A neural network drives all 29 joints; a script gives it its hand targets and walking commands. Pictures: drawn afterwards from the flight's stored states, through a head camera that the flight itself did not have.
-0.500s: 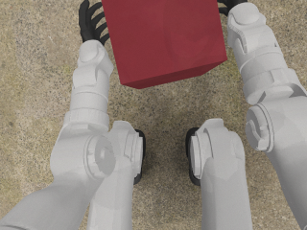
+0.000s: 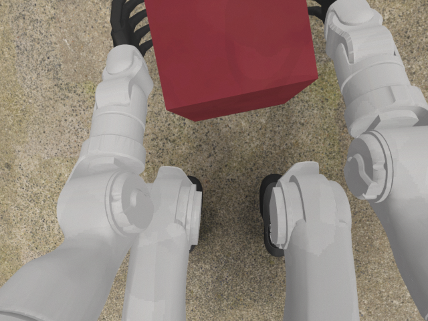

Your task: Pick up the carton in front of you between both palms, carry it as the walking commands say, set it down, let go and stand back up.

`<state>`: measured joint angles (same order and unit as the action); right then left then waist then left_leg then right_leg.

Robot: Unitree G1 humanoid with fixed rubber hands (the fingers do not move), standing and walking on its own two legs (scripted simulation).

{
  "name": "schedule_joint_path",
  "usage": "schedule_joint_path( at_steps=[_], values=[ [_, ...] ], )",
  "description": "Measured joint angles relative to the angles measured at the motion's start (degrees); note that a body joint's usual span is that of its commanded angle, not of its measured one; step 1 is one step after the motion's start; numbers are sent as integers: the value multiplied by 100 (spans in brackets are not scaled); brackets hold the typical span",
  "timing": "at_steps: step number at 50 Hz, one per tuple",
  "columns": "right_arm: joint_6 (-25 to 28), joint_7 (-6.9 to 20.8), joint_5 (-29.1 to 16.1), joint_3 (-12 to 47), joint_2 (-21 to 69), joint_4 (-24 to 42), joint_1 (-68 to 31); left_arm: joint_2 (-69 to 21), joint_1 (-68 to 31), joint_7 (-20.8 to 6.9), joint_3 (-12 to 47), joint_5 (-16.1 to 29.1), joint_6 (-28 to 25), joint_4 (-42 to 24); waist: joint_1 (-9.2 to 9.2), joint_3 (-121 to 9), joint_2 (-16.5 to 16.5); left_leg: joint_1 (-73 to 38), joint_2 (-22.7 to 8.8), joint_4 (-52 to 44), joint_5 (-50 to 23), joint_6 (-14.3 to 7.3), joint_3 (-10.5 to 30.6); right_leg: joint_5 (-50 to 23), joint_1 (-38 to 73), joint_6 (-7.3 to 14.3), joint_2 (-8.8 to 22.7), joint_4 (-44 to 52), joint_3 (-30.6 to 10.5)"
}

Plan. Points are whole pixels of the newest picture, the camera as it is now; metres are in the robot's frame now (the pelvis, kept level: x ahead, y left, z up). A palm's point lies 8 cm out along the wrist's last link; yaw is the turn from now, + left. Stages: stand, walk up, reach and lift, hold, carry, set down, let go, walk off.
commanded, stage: set down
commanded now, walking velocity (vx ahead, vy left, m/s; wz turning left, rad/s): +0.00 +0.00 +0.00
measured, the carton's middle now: (229, 51) +0.52 -0.03 -0.23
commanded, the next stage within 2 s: let go in 1.74 s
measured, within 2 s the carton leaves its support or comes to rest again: rests again in 0.46 s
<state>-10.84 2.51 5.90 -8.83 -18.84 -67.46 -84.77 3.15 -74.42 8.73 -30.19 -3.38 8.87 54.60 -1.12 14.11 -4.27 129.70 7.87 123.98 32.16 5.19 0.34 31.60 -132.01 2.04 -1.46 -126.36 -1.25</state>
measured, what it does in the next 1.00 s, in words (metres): stands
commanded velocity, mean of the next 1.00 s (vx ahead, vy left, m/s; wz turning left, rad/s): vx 0.00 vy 0.00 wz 0.00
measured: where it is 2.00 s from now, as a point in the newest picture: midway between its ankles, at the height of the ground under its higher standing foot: (230, 228)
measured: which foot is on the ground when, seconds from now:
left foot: down 0.00-1.00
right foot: down 0.00-1.00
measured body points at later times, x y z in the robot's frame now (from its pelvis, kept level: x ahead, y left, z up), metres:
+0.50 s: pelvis +0.00 +0.00 +0.00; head +0.35 -0.06 +0.26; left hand +0.52 +0.13 -0.17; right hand +0.55 -0.19 -0.18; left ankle +0.12 +0.12 -0.33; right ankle +0.11 -0.11 -0.33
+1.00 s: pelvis +0.01 +0.00 +0.05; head +0.34 -0.04 +0.34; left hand +0.52 +0.15 -0.09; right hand +0.56 -0.23 -0.09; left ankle +0.12 +0.12 -0.33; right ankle +0.11 -0.11 -0.33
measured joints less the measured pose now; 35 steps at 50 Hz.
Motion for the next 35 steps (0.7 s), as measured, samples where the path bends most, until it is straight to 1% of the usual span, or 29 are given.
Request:
schedule_joint_path(
  at_steps=[7, 9, 17, 22, 23, 25, 28, 32, 35],
  values=[
    [15, 221, 213, -237, 81, 114, -14, 104, -25, -100, -105, -87, -26, 74, 50, 85, -37, -27, 16, 25, 34, -15, -12, 54, 41, -5, 16, -31, -10],
    [37, 266, 265, -296, 96, 137, 0, 111, -27, -165, -111, -68, -19, 62, 49, 104, -50, -34, 21, 38, 46, -17, -19, 72, 52, -6, 21, -48, -16],
    [111, 362, 439, -488, 74, 194, 17, 138, -85, -285, -117, -122, -30, 121, 51, 234, -96, -92, 41, 96, 49, -19, -53, 97, 113, -17, 35, -127, -47],
    [236, 347, 398, -439, -56, 40, -46, 157, -183, -333, -30, -121, -156, 267, 7, 405, -100, -176, 39, 127, 35, -1, -73, 80, 185, -32, 29, -170, -67],
    [283, 310, 343, -372, -108, -40, -45, 173, -202, -328, 48, -96, -213, 334, -10, 457, -93, -203, 35, 129, 34, 6, -81, 76, 204, -37, 25, -178, -76],
    [427, 116, 96, -137, -284, -173, 15, 259, -220, -243, 325, 70, -340, 541, -45, 586, -74, -263, 23, 127, 37, 19, -88, 69, 251, -44, 12, -180, -84],
    [655, -127, -501, 261, -652, -310, 150, 451, -195, -85, 744, 566, -549, 841, -85, 785, -50, -346, 0, 114, 54, 14, -85, 67, 323, -45, -6, -159, -81],
    [832, -216, -1298, 775, -1076, -159, 364, 711, -23, 21, 1328, 1237, -714, 771, -89, 905, 20, -380, -55, 121, 92, -22, -105, 95, 347, -34, -19, -162, -77],
    [867, -197, -1703, 1070, -1266, -7, 356, 825, 35, 72, 1682, 1573, -734, 538, -99, 854, 95, -332, -127, 143, 109, -54, -134, 111, 293, -23, -17, -185, -65]
  ],
)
